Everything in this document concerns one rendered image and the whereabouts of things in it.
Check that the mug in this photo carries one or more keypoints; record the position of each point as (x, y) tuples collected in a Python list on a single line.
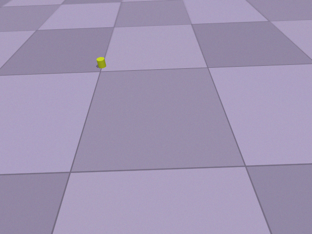
[(101, 62)]

